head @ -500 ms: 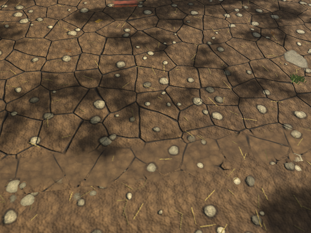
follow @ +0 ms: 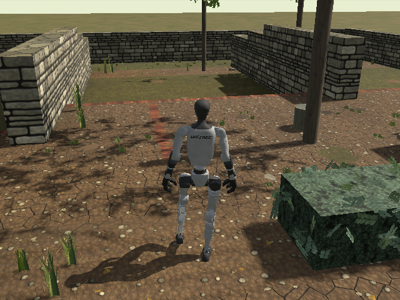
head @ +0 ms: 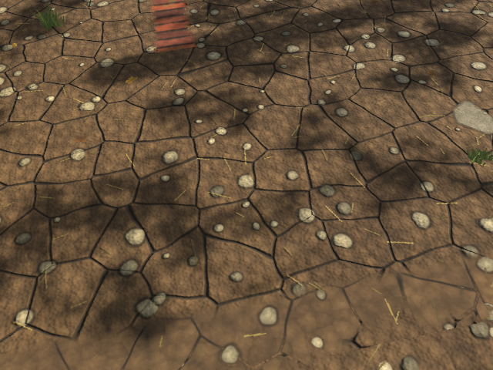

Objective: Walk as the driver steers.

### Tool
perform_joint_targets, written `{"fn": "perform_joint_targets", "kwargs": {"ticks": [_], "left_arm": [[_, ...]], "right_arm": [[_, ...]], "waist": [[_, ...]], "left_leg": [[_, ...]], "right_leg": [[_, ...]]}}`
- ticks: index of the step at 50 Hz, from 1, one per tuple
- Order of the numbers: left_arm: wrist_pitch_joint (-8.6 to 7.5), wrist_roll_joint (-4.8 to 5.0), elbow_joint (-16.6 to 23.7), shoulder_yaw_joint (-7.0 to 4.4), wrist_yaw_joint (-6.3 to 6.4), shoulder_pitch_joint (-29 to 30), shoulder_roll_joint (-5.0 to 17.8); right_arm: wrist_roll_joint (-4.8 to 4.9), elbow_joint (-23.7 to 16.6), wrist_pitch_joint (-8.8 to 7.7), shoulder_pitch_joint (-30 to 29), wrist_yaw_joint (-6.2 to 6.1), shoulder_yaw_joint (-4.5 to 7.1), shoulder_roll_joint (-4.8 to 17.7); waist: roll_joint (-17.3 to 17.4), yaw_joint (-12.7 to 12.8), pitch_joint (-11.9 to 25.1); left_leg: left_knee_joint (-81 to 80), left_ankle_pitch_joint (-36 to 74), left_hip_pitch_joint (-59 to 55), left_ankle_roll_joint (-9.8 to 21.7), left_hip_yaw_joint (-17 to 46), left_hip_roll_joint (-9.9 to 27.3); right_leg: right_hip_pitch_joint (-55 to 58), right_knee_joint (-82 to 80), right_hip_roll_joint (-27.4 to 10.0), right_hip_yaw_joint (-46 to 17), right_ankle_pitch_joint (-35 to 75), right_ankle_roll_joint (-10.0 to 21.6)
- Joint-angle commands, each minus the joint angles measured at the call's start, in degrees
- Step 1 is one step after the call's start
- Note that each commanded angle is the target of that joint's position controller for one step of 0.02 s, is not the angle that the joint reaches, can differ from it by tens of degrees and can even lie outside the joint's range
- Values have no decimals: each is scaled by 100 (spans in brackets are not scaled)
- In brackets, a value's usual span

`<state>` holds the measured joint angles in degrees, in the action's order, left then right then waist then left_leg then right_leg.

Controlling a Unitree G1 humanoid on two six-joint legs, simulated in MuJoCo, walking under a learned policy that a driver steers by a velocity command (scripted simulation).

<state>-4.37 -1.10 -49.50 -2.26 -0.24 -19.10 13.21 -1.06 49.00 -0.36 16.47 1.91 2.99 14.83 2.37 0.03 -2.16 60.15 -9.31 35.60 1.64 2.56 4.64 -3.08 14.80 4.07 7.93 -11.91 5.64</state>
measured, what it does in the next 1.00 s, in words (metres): walks ahead, turning left: left foot, then right foot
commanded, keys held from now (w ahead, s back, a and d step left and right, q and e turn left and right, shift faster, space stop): w+q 0.04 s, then q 0.56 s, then w+q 0.18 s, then w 0.06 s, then no key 0.16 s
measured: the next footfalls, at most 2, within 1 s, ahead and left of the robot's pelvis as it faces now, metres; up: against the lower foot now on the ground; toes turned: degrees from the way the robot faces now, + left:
left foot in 0.26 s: +0.27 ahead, +0.10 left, +0.00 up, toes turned +11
right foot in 0.84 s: +0.32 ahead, -0.07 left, +0.00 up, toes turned +33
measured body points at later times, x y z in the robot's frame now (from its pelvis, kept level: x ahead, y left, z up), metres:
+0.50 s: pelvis +0.17 +0.04 -0.01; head +0.21 +0.07 +0.44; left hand +0.23 +0.32 -0.14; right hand +0.33 -0.21 -0.13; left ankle +0.23 +0.09 -0.75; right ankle +0.24 -0.13 -0.67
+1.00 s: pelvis +0.27 +0.01 +0.00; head +0.29 -0.01 +0.45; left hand +0.17 +0.28 -0.11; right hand +0.51 -0.17 -0.13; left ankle +0.23 +0.13 -0.69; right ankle +0.28 -0.10 -0.75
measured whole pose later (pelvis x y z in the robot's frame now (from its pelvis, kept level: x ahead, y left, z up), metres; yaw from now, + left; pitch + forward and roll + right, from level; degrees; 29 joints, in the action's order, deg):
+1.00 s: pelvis +0.27 +0.01 +0.00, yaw +31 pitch +1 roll +1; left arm -2.6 -1.3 -46.7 -1.8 1.4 -18.9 14.7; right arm -2.2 44.5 0.0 13.6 1.3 4.5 17.2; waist 3.1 1.2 0.7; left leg 53.7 -18.5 28.8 0.5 8.0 -6.7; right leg -6.5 19.7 1.7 -1.2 -14.1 2.2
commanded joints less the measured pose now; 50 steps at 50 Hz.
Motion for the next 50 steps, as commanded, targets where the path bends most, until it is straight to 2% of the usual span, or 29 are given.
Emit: {"fn": "perform_joint_targets", "kwargs": {"ticks": [1,2,4,7,10,11,12,13,14,15,16,17,19,21,23,30,33,37,39,40,41,42,43,44,45,46,47,48,50], "left_arm": [[-133,12,181,-115,39,-67,581],[-139,16,145,-105,51,-95,571],[-132,40,78,-79,105,-99,565],[-76,52,-104,-70,199,-382,646],[16,39,-115,-143,309,-216,910],[60,34,-71,-167,324,-109,976],[92,85,4,-182,306,85,1015],[76,108,168,-147,266,-15,848],[114,196,402,-59,227,-699,372],[181,3,350,-68,218,-488,626],[198,33,449,-67,205,-109,637],[206,-6,480,-84,206,146,674],[403,-126,515,-109,197,154,690],[561,-112,519,-76,197,-15,523],[609,-88,575,-84,194,80,517],[714,-51,896,-150,239,963,690],[626,-76,966,-140,197,1082,734],[433,-28,1031,-98,150,1126,727],[335,44,980,-79,168,788,709],[294,78,836,-70,199,326,656],[253,60,700,-98,265,-60,741],[215,-17,682,-181,348,-236,1193],[212,-145,798,-293,351,-115,1739],[212,-176,718,-282,317,166,1492],[176,-82,745,-184,261,376,1126],[138,-35,764,-130,206,554,921],[105,-8,747,-109,187,542,877],[79,-2,700,-93,167,447,832],[43,4,533,-89,118,106,815]], "right_arm": [[-16,-303,-38,-248,34,69,255],[-25,-346,-51,-412,48,50,216],[-61,-458,-81,-730,79,-15,90],[-94,-616,-107,-1045,122,-92,-27],[-140,-475,-118,-299,82,-15,186],[-164,-372,-158,163,47,47,325],[-224,-210,-235,753,-8,123,472],[-220,-192,-287,1057,-93,267,991],[-91,-307,-230,853,-134,435,1628],[213,-405,-160,871,-143,454,1488],[212,-505,-82,354,-199,381,1170],[181,-534,-9,-1,-228,264,795],[157,-571,38,-258,-246,179,535],[75,-561,-6,-199,-194,235,752],[46,-607,-16,-224,-177,289,905],[28,-703,173,-13,-232,361,995],[-6,-720,184,96,-211,387,1015],[-69,-730,159,112,-153,424,1067],[-75,-786,161,-113,-105,435,1060],[-48,-839,175,-360,-105,425,1001],[-6,-875,163,-454,-145,387,840],[61,-896,109,-235,-177,282,418],[54,-1059,15,-356,-185,208,292],[-145,-1037,-43,-526,-172,270,726],[-135,-897,-73,-299,-118,291,755],[-120,-734,-68,-57,-81,277,725],[-142,-632,-41,71,-53,273,692],[-145,-604,-19,112,-40,259,670],[-105,-659,7,-148,-47,188,511]], "waist": [[-595,27,-285],[-585,53,-315],[-555,69,-426],[-617,194,-324],[-884,-131,149],[-867,-325,429],[-648,-667,752],[74,-745,1203],[1152,-172,1953],[83,-434,2418],[-61,-320,1572],[-364,-139,797],[-303,99,384],[-177,180,597],[-70,164,726],[350,-206,525],[493,-281,539],[479,-269,417],[468,-24,350],[383,291,282],[148,500,160],[-913,426,212],[-1465,411,133],[-624,131,-416],[-545,-67,-454],[-622,-173,-420],[-888,-162,-313],[-1044,-147,-177],[-965,-41,22]], "left_leg": [[-446,634,432,-24,-6,18],[-742,793,435,-21,-88,-3],[-1451,986,195,-15,-445,-90],[-2223,985,-251,126,-958,-335],[-2445,264,-1088,435,-1127,-807],[-2676,192,-1591,587,-1021,-910],[-3389,839,-2377,760,-846,-927],[-3275,3270,-3570,1117,223,74],[-2895,7207,-5090,2384,2677,1834],[-3246,6326,-4919,2549,2571,1751],[-3568,4881,-4111,2369,2150,1513],[-3920,3905,-3262,2012,1818,1145],[-4211,3282,-2336,1579,1342,618],[-4209,3327,-2128,1464,1209,441],[-4252,2797,-2101,1329,1249,311],[-4544,-299,-2426,1041,2161,171],[-4777,-1888,-2528,1161,2670,164],[-4697,-2325,-2350,1237,3034,100],[-4606,-2431,-1778,1140,3109,-50],[-4476,-2541,-1276,951,2928,-258],[-4130,-2808,-605,641,2615,-590],[-2573,-2871,132,296,1712,-1103],[-1413,-2234,868,171,794,-1759],[-935,-1533,819,159,939,-1133],[-838,-1233,457,93,921,-1060],[-679,-998,217,-26,826,-1039],[-441,-888,47,-105,657,-1069],[-263,-871,-72,-164,516,-1071],[-371,-864,-162,-238,337,-1047]], "right_leg": [[-81,-832,-1540,-482,1976,189],[-10,-828,-1529,-358,2083,171],[28,-610,-1507,0,3249,123],[380,-60,-1545,310,4561,20],[659,1229,-1624,408,6110,-102],[578,2037,-1634,386,5954,-94],[256,3243,-1476,426,4962,-171],[-872,5017,-995,496,1996,-369],[-2723,7050,136,-47,-2604,-638],[-2919,7139,-225,-1062,-2064,-651],[-3110,6944,-446,-1089,-1669,-657],[-3135,6401,-618,-1043,-1449,-676],[-2692,5653,-715,-1022,-1212,-752],[-2436,5365,-606,-951,-1050,-811],[-2487,5064,-602,-976,-864,-848],[-3077,4060,-576,-1225,-683,-958],[-2976,3585,-489,-1227,-872,-919],[-2369,2741,-230,-1204,-1327,-722],[-1441,1947,-56,-1182,-1478,-523],[-629,1112,-37,-1082,-1080,-394],[211,333,-203,-1098,-710,-284],[804,-315,-1351,-2300,-1789,-118],[631,-932,-2635,-4471,-2960,393],[-117,-795,-2583,-4273,-2613,577],[-375,-668,-2246,-3706,-1891,527],[-365,-573,-1870,-3030,-952,389],[-347,-462,-1635,-2533,90,345],[-286,-279,-1529,-2165,1391,349],[-37,127,-1470,-1662,3590,372]]}}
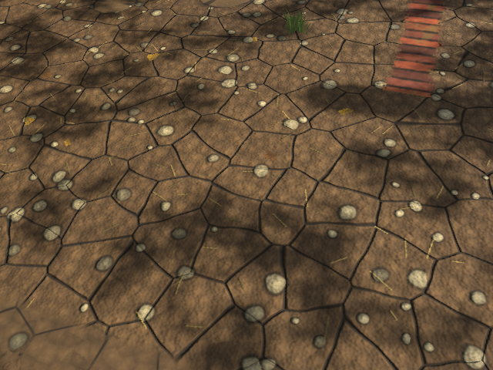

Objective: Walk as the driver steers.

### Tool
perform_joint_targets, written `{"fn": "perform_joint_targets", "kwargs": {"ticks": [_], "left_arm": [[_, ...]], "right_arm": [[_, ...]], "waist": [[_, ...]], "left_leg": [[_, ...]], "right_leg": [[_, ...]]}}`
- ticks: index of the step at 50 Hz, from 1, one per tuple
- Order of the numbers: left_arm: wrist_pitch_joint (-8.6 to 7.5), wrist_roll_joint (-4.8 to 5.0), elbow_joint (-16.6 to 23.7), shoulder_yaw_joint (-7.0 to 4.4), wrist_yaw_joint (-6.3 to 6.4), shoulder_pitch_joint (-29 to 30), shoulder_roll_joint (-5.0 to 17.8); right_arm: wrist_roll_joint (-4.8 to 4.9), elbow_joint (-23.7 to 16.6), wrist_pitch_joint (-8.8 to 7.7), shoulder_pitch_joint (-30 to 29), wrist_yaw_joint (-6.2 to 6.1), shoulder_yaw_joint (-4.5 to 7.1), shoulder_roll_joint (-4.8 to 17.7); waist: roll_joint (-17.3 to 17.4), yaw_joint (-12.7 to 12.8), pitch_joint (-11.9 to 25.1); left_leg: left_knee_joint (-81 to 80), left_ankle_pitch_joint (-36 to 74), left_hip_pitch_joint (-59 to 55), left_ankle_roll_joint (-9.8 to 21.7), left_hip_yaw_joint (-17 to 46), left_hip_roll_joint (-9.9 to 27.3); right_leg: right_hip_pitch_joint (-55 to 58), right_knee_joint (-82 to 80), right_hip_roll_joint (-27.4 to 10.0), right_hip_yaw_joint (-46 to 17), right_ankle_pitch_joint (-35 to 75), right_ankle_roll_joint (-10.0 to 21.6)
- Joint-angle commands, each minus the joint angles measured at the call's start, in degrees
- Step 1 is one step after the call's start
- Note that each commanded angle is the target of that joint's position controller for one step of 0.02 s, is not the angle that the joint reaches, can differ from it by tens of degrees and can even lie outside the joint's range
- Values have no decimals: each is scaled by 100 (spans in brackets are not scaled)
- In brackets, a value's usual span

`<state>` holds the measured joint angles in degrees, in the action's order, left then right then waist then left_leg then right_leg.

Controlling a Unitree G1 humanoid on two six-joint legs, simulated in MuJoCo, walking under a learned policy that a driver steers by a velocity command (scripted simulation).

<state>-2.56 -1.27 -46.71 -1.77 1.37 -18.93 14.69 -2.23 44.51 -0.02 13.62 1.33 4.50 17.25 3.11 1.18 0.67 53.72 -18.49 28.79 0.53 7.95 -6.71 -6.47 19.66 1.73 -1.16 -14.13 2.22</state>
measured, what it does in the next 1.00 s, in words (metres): walks ahead: left foot, then right foot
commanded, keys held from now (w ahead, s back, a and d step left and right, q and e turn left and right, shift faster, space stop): no key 0.58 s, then w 0.26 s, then w+e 0.16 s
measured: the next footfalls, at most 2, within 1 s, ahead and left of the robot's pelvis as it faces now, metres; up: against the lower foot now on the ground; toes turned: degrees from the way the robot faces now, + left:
left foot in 0.22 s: +0.13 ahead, +0.10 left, +0.00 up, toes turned +0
right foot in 0.46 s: +0.10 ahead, -0.12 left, +0.00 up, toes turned +2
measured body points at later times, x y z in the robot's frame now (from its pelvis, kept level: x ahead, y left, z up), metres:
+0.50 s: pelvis +0.07 +0.01 -0.01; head +0.08 +0.01 +0.44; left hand +0.10 +0.25 -0.16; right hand +0.17 -0.23 -0.15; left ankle +0.09 +0.10 -0.75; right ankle +0.06 -0.12 -0.75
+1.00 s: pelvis +0.19 +0.04 -0.01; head +0.19 +0.05 +0.44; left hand +0.19 +0.29 -0.16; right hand +0.19 -0.22 -0.14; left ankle +0.16 +0.11 -0.75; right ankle +0.11 -0.10 -0.68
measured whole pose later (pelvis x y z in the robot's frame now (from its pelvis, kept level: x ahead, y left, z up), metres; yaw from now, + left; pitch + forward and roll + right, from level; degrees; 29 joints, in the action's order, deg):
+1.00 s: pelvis +0.19 +0.04 -0.01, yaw -1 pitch +0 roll +0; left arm -2.0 -1.2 -59.9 -3.1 -1.0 -18.8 12.8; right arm -1.6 58.5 -4.3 19.6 -0.5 2.6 12.3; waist -1.8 0.1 -0.9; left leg 23.1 -15.3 7.4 3.7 -6.0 -1.7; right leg -19.7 57.8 -0.5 -1.2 -20.0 5.4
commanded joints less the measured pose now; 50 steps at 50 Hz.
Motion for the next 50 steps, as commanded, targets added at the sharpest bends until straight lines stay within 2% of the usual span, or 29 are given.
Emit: {"fn": "perform_joint_targets", "kwargs": {"ticks": [1,4,7,9,10,11,12,13,14,16,20,23,24,25,29,30,32,33,35,36,38,41,43,44,45,46,47,49,50], "left_arm": [[-132,18,181,-136,-52,-40,668],[-55,40,25,-114,-46,-203,657],[35,48,-183,-120,-35,-489,709],[63,88,-276,-114,-9,-453,718],[42,124,-303,-107,4,-400,719],[-15,139,-199,-56,6,-410,619],[-2,234,-192,86,-6,-939,142],[149,217,-324,43,51,-662,333],[231,129,-270,-19,67,-323,482],[336,62,-345,-4,34,-73,311],[411,38,-800,65,38,-580,44],[354,-63,-813,73,38,-223,245],[345,-11,-848,27,23,-90,448],[325,17,-912,27,13,2,407],[194,49,-1076,59,65,77,242],[184,49,-1135,50,62,7,253],[233,19,-1187,-47,48,-74,440],[269,9,-1188,-88,33,-131,516],[274,34,-1304,-172,24,-546,675],[250,25,-1339,-208,24,-584,704],[151,-39,-1347,-228,-11,-548,650],[39,14,-1304,-262,-56,-231,628],[23,74,-1223,-257,-83,94,550],[-23,59,-1124,-196,-105,240,353],[-69,108,-838,-57,-153,375,-152],[-42,-6,-754,-181,-156,513,307],[-36,-27,-769,-207,-196,609,357],[-64,23,-928,-167,-287,373,86],[-29,-26,-975,-186,-308,322,102]], "right_arm": [[33,-240,-14,-30,9,-8,181],[73,-277,40,-497,27,-147,-11],[126,-239,50,-736,-29,-222,-41],[139,-79,-10,-459,-104,-242,-43],[93,41,-78,-174,-161,-239,27],[21,160,-146,248,-242,-170,392],[51,270,-117,486,-303,-119,695],[256,374,-87,584,-292,-223,251],[226,360,-104,332,-278,-276,179],[134,355,-90,-192,-342,-368,49],[167,505,-52,-599,-358,-360,106],[213,707,-9,-440,-307,-334,79],[227,794,44,-311,-288,-303,54],[199,894,59,-275,-287,-306,20],[177,1214,-44,-49,-307,-280,31],[180,1289,-57,8,-307,-286,0],[153,1339,-13,0,-285,-238,55],[116,1307,10,-74,-256,-230,38],[64,1140,-39,-359,-182,-275,-191],[22,1053,-95,-470,-150,-287,-227],[54,929,-225,-581,-98,-243,-94],[136,972,-372,-245,-22,-205,-109],[158,1366,-410,817,-44,-145,-151],[105,1559,-446,1547,-114,-35,151],[50,1623,-469,2279,-179,111,790],[45,1709,-395,2231,-201,94,751],[25,1458,-387,1484,-203,2,429],[69,1241,-483,848,-211,-97,123],[83,1258,-530,854,-237,-158,-40]], "waist": [[-1048,-87,-195],[-1231,73,-92],[-1357,236,-46],[-1205,26,-24],[-976,-191,84],[-558,-303,556],[485,-133,1152],[601,-397,1331],[423,-342,720],[257,-137,119],[365,206,93],[124,31,-274],[-181,-111,-659],[-426,-109,-834],[-544,-125,-304],[-503,-106,-92],[-635,-54,-281],[-772,7,-594],[-1240,201,-1054],[-1301,212,-1242],[-1134,180,-1204],[-1008,-94,-956],[-735,-594,-749],[-78,-911,-528],[1456,-1111,-92],[1098,-928,-366],[282,-554,-842],[-20,-220,-894],[-60,-175,-806]], "left_leg": [[58,93,490,-156,-302,118],[-967,278,5,-184,-761,304],[-1828,335,-619,-60,-1112,255],[-2750,820,-1310,131,-1069,263],[-3442,1741,-2080,239,-800,465],[-3274,3184,-3217,397,-88,1238],[-2631,5726,-4295,1159,906,2386],[-2840,5723,-3770,1660,1248,2731],[-3099,4992,-3290,1679,1196,2584],[-3503,3921,-2449,1331,781,2185],[-3563,2638,-1648,783,65,1497],[-3709,14,-976,315,108,1179],[-3826,-139,-1115,255,-13,964],[-3715,186,-1443,249,-62,952],[-3334,1670,-2080,291,-130,1035],[-3322,1217,-2133,306,-197,964],[-2947,-530,-1699,411,-443,641],[-2730,-1152,-1178,440,-511,533],[-1830,-963,-295,406,-966,372],[-1449,-646,-32,409,-1073,538],[-1123,-706,209,442,-920,776],[-1888,-271,-652,469,-1130,716],[-2816,311,-2633,443,-1379,361],[-3310,-120,-3702,507,-560,885],[-4507,-1939,-4366,895,1892,2468],[-4772,-2279,-3685,1223,2759,2995],[-4703,-2165,-3188,1142,2143,2819],[-4807,-767,-2825,828,932,2336],[-4784,27,-2901,683,406,2141]], "right_leg": [[436,-218,-1207,-596,4389,700],[509,6,-1086,-329,4829,619],[528,299,-1101,-418,4986,597],[415,621,-1138,-536,4741,517],[120,864,-1094,-509,4397,333],[-435,1215,-1003,-420,3269,125],[-1184,1735,-605,-109,617,-39],[-1002,2125,-280,16,-1813,-44],[-1259,2389,-228,-59,-2271,-47],[-1142,2195,-289,-89,-1930,-135],[-50,990,-156,209,-366,-297],[260,100,-637,-319,538,-220],[-438,152,-670,-416,1,-121],[-805,47,-674,-455,-158,-78],[-365,-39,-714,-444,882,-48],[-197,-66,-668,-412,447,-3],[-310,-96,-590,-546,-1431,254],[-408,-303,-742,-865,-2355,422],[-249,-1002,-1472,-1895,-3337,861],[-250,-1224,-1832,-2248,-3267,1060],[-40,-1279,-1987,-2301,-2455,1176],[-161,-975,-1588,-1450,-1291,938],[-1319,-215,-1099,-832,-823,696],[-2126,872,-712,-413,-613,504],[-3072,2889,75,412,-1305,218],[-3415,4009,60,-4,-1755,340],[-3545,4397,-312,-287,-1226,459],[-3225,4259,-549,-329,-312,422],[-3142,4226,-568,-243,-77,367]]}}
Velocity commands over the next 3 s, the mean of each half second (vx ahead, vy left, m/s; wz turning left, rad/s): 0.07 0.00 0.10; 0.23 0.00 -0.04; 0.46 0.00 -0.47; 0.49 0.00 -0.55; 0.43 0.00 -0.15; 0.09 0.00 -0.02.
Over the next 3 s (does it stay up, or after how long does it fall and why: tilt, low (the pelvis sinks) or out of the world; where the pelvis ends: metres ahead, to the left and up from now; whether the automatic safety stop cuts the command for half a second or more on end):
stays up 0.95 -0.27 0.00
